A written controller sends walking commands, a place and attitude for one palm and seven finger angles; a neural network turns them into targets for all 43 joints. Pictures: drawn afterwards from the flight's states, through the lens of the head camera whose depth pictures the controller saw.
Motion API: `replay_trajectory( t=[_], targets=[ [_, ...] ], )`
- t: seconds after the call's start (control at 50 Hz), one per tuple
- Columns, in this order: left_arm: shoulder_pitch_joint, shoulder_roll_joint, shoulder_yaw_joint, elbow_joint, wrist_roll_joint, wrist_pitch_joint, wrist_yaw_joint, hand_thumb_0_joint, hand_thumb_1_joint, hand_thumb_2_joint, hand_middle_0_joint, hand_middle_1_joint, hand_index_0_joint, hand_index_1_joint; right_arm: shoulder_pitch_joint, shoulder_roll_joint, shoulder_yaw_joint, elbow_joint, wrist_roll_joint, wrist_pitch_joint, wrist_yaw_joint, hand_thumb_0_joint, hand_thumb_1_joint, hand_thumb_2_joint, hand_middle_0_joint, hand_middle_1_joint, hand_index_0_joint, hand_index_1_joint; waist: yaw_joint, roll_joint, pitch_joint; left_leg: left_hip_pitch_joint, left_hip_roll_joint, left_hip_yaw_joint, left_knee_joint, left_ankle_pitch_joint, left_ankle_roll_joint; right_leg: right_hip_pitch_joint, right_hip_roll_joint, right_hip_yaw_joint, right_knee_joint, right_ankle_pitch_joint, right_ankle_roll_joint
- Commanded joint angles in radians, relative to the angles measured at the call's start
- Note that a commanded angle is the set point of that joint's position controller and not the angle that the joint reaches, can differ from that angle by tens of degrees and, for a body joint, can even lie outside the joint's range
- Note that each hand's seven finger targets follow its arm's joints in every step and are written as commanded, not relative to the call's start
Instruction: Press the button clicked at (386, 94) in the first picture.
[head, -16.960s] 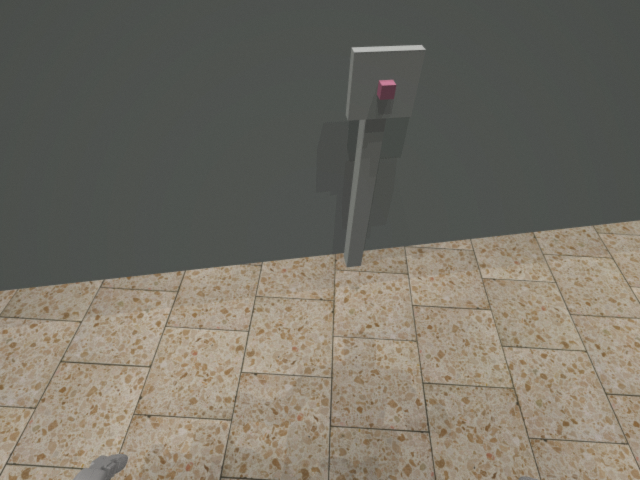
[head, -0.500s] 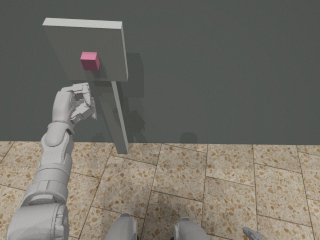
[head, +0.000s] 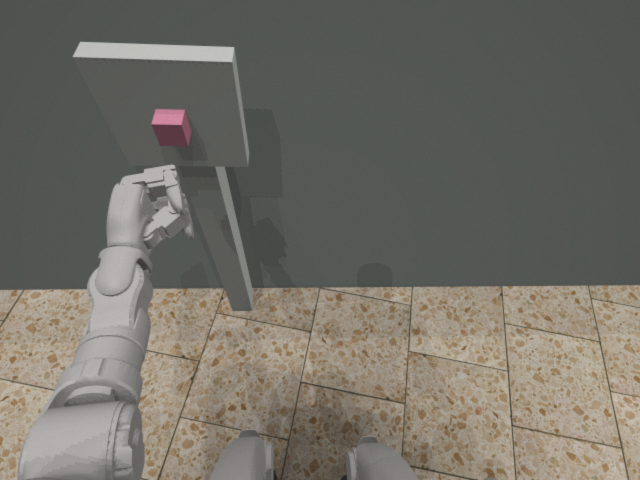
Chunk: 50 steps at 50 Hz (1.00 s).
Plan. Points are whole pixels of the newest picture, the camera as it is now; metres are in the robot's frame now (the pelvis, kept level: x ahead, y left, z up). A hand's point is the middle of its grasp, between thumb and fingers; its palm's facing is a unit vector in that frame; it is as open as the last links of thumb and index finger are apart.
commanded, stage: aim a knuckle at the button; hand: left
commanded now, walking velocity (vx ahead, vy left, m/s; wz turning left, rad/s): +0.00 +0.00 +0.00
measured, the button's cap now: (172, 126) +0.55 +0.19 +0.09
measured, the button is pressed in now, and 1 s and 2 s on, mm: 0 0 6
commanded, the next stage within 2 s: press the button with the knuckle in 0.28 s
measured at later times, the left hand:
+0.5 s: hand (187, 209) +0.44 +0.17 +0.05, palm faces +0.02 -1.00 -0.04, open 3.1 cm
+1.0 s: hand (192, 181) +0.48 +0.17 +0.05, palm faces +0.02 -1.00 -0.03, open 3.1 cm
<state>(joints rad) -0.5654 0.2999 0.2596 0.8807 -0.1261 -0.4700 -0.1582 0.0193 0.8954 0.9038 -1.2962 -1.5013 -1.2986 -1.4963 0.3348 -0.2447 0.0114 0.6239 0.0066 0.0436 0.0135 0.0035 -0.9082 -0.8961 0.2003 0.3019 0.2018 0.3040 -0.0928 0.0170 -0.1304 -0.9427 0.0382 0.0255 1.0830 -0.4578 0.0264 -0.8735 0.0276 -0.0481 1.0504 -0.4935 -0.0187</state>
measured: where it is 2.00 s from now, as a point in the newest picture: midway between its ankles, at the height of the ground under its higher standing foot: outside the picture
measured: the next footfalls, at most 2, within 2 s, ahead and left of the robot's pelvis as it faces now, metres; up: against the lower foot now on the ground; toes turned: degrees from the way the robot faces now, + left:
none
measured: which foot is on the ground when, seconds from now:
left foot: down 0.00-1.00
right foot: down 0.00-1.00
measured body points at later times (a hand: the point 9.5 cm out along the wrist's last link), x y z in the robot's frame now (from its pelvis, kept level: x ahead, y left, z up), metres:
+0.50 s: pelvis +0.00 -0.01 +0.00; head +0.10 +0.00 +0.44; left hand +0.43 +0.22 +0.05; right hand +0.07 -0.26 -0.12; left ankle +0.03 +0.10 -0.66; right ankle +0.01 -0.11 -0.66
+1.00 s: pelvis +0.00 +0.00 -0.01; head +0.12 +0.02 +0.42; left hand +0.48 +0.22 +0.06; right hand +0.03 -0.27 -0.13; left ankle +0.03 +0.10 -0.66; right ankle +0.01 -0.11 -0.66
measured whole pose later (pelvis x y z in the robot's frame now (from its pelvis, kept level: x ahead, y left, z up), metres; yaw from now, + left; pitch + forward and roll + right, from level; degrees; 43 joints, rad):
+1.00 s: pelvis +0.00 +0.00 -0.01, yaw +0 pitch +21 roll -3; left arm -0.81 0.40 0.33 1.10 -0.09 -0.46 -0.17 0.02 0.90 0.90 -1.30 -1.50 -1.30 -1.50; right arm 0.35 -0.25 0.02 0.63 -0.01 0.06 0.01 0.00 -0.91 -0.90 0.20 0.30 0.20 0.30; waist -0.15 0.02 -0.13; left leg -1.04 0.04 0.01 1.13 -0.47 0.02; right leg -0.97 0.03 -0.06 1.09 -0.50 -0.02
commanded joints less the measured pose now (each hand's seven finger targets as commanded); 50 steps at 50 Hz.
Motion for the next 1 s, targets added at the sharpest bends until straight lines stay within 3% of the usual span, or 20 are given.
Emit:
replay_trajectory(
  t=[0.0, 0.04, 0.08, 0.14, 0.18, 0.24, 0.28, 0.3, 0.36, 0.42, 0.48, 0.52, 0.56, 0.64, 0.68, 0.74, 0.84, 0.92, 0.98],
  targets=[
    [-0.418, 0.161, 0.007, -0.118, -0.006, -0.049, 0.007, 0.0, 0.9, 0.9, -1.3, -1.5, -1.3, -1.5, 0.074, -0.168, -0.058, -0.08, -0.001, -0.023, -0.015, 0.0, -0.9, -0.9, 0.2, 0.3, 0.2, 0.3, -0.031, 0.049, -0.328, 0.32, -0.024, -0.07, -0.129, 0.206, -0.005, 0.047, 0.015, 0.02, -0.147, 0.221, -0.006],
    [-0.414, 0.204, 0.045, -0.111, -0.007, -0.051, 0.006, 0.0, 0.9, 0.9, -1.3, -1.5, -1.3, -1.5, 0.073, -0.172, -0.058, -0.084, -0.004, -0.02, -0.017, 0.0, -0.9, -0.9, 0.2, 0.3, 0.2, 0.3, -0.019, 0.046, -0.367, 0.324, -0.026, -0.066, -0.121, 0.238, -0.003, 0.071, 0.012, 0.024, -0.139, 0.253, -0.007],
    [-0.442, 0.172, 0.017, -0.123, -0.01, -0.056, 0.001, 0.0, 0.9, 0.9, -1.3, -1.5, -1.3, -1.5, 0.066, -0.166, -0.056, -0.092, -0.003, -0.019, -0.015, 0.0, -0.9, -0.9, 0.2, 0.3, 0.2, 0.3, -0.026, 0.055, -0.379, 0.337, -0.026, -0.067, -0.116, 0.25, -0.004, 0.062, 0.012, 0.022, -0.134, 0.262, -0.006],
    [-0.465, 0.195, 0.034, -0.152, -0.009, -0.078, 0.006, 0.0, 0.9, 0.9, -1.3, -1.5, -1.3, -1.5, 0.064, -0.168, -0.057, -0.093, -0.006, -0.02, -0.014, 0.0, -0.9, -0.9, 0.2, 0.3, 0.2, 0.3, -0.016, 0.074, -0.429, 0.365, -0.023, -0.074, -0.106, 0.286, -0.007, 0.063, 0.013, 0.022, -0.117, 0.282, -0.009],
    [-0.469, 0.165, 0.007, -0.155, -0.011, -0.079, 0.007, 0.0, 0.9, 0.9, -1.3, -1.5, -1.3, -1.5, 0.058, -0.164, -0.056, -0.096, -0.005, -0.019, -0.012, 0.0, -0.9, -0.9, 0.2, 0.3, 0.2, 0.3, -0.028, 0.075, -0.423, 0.362, -0.024, -0.068, -0.103, 0.271, -0.006, 0.059, 0.014, 0.025, -0.124, 0.275, -0.005],
    [-0.442, 0.216, 0.051, -0.143, -0.007, -0.073, 0.014, 0.0, 0.9, 0.9, -1.3, -1.5, -1.3, -1.5, 0.067, -0.169, -0.058, -0.098, -0.006, -0.016, -0.013, 0.0, -0.9, -0.9, 0.2, 0.3, 0.2, 0.3, -0.013, 0.042, -0.437, 0.324, -0.027, -0.061, -0.099, 0.278, -0.002, 0.109, 0.014, 0.033, -0.12, 0.304, -0.003],
    [-0.414, 0.192, 0.036, -0.159, -0.01, -0.063, 0.011, 0.0, 0.9, 0.9, -1.3, -1.5, -1.3, -1.5, 0.065, -0.165, -0.059, -0.103, -0.005, -0.012, -0.012, 0.0, -0.9, -0.9, 0.2, 0.3, 0.2, 0.3, -0.015, 0.032, -0.452, 0.328, -0.029, -0.054, -0.1, 0.297, 0.0, 0.131, 0.013, 0.035, -0.123, 0.334, 0.0],
    [-0.395, 0.217, 0.055, -0.161, -0.009, -0.059, 0.009, 0.0, 0.9, 0.9, -1.3, -1.5, -1.3, -1.5, 0.067, -0.166, -0.059, -0.105, -0.003, -0.01, -0.013, 0.0, -0.9, -0.9, 0.2, 0.3, 0.2, 0.3, -0.003, 0.036, -0.442, 0.316, -0.029, -0.049, -0.101, 0.304, 0.0, 0.147, 0.013, 0.038, -0.126, 0.349, -0.001],
    [-0.375, 0.225, 0.062, -0.171, -0.016, -0.051, 0.005, 0.0, 0.9, 0.9, -1.3, -1.5, -1.3, -1.5, 0.067, -0.165, -0.058, -0.107, 0.0, -0.006, -0.013, 0.0, -0.9, -0.9, 0.2, 0.3, 0.2, 0.3, -0.003, 0.023, -0.423, 0.301, -0.029, -0.046, -0.108, 0.3, 0.0, 0.163, 0.014, 0.04, -0.132, 0.358, 0.0],
    [-0.451, 0.203, 0.031, -0.188, -0.019, -0.057, -0.004, 0.0, 0.9, 0.9, -1.3, -1.5, -1.3, -1.5, 0.071, -0.161, -0.056, -0.098, 0.0, -0.009, -0.017, 0.0, -0.9, -0.9, 0.2, 0.3, 0.2, 0.3, -0.031, 0.029, -0.396, 0.301, -0.028, -0.049, -0.104, 0.288, 0.004, 0.147, 0.015, 0.044, -0.139, 0.351, 0.001],
    [-0.489, 0.235, 0.053, -0.144, -0.017, -0.067, -0.005, 0.0, 0.9, 0.9, -1.3, -1.5, -1.3, -1.5, 0.076, -0.163, -0.054, -0.079, 0.001, -0.012, -0.023, 0.0, -0.9, -0.9, 0.2, 0.3, 0.2, 0.3, -0.036, 0.029, -0.373, 0.277, -0.028, -0.05, -0.102, 0.25, 0.004, 0.131, 0.014, 0.05, -0.144, 0.316, 0.003],
    [-0.518, 0.218, 0.037, -0.124, -0.015, -0.073, -0.011, 0.0, 0.9, 0.9, -1.3, -1.5, -1.3, -1.5, 0.082, -0.163, -0.055, -0.072, -0.001, -0.017, -0.023, 0.0, -0.9, -0.9, 0.2, 0.3, 0.2, 0.3, -0.048, 0.034, -0.381, 0.291, -0.028, -0.056, -0.095, 0.256, 0.005, 0.109, 0.014, 0.046, -0.139, 0.311, 0.001],
    [-0.504, 0.242, 0.061, -0.083, -0.012, -0.074, -0.015, 0.0, 0.9, 0.9, -1.3, -1.5, -1.3, -1.5, 0.088, -0.165, -0.054, -0.063, -0.003, -0.017, -0.023, 0.0, -0.9, -0.9, 0.2, 0.3, 0.2, 0.3, -0.035, 0.062, -0.4, 0.297, -0.028, -0.055, -0.091, 0.266, 0.001, 0.106, 0.013, 0.046, -0.133, 0.313, -0.001],
    [-0.553, 0.258, 0.062, -0.026, -0.004, -0.063, -0.027, 0.0, 0.9, 0.9, -1.3, -1.5, -1.3, -1.5, 0.098, -0.171, -0.052, -0.059, -0.007, -0.013, -0.022, 0.0, -0.9, -0.9, 0.2, 0.3, 0.2, 0.3, -0.051, 0.058, -0.399, 0.278, -0.026, -0.061, -0.083, 0.26, 0.004, 0.085, 0.013, 0.044, -0.125, 0.303, 0.001],
    [-0.557, 0.26, 0.061, -0.016, -0.005, -0.055, -0.031, 0.0, 0.9, 0.9, -1.3, -1.5, -1.3, -1.5, 0.1, -0.172, -0.051, -0.067, -0.006, -0.009, -0.021, 0.0, -0.9, -0.9, 0.2, 0.3, 0.2, 0.3, -0.047, 0.066, -0.406, 0.273, -0.028, -0.06, -0.083, 0.261, 0.004, 0.091, 0.014, 0.044, -0.124, 0.303, 0.0],
    [-0.59, 0.272, 0.074, -0.032, -0.007, -0.062, -0.027, 0.0, 0.9, 0.9, -1.3, -1.5, -1.3, -1.5, 0.109, -0.175, -0.053, -0.069, -0.008, -0.008, -0.018, 0.0, -0.9, -0.9, 0.2, 0.3, 0.2, 0.3, -0.046, 0.082, -0.457, 0.308, -0.024, -0.065, -0.076, 0.288, 0.002, 0.079, 0.016, 0.04, -0.114, 0.311, -0.002],
    [-0.635, 0.311, 0.097, 0.002, 0.01, -0.064, -0.012, 0.0, 0.9, 0.9, -1.3, -1.5, -1.3, -1.5, 0.126, -0.182, -0.051, -0.06, -0.013, -0.001, -0.016, 0.0, -0.9, -0.9, 0.2, 0.3, 0.2, 0.3, -0.06, 0.071, -0.439, 0.285, -0.02, -0.072, -0.069, 0.287, 0.003, 0.056, 0.019, 0.036, -0.106, 0.302, 0.0],
    [-0.688, 0.276, 0.068, 0.011, 0.021, -0.063, -0.002, 0.0, 0.9, 0.9, -1.3, -1.5, -1.3, -1.5, 0.139, -0.182, -0.052, -0.059, -0.02, 0.001, -0.012, 0.0, -0.9, -0.9, 0.2, 0.3, 0.2, 0.3, -0.078, 0.098, -0.446, 0.31, -0.02, -0.079, -0.065, 0.291, 0.004, 0.018, 0.021, 0.031, -0.104, 0.285, -0.002],
    [-0.677, 0.343, 0.119, 0.015, 0.025, -0.063, 0.001, 0.0, 0.9, 0.9, -1.3, -1.5, -1.3, -1.5, 0.151, -0.19, -0.053, -0.055, -0.021, 0.006, -0.013, 0.0, -0.9, -0.9, 0.2, 0.3, 0.2, 0.3, -0.063, 0.098, -0.483, 0.315, -0.016, -0.08, -0.065, 0.311, 0.001, 0.042, 0.023, 0.029, -0.1, 0.299, -0.003]
  ],
)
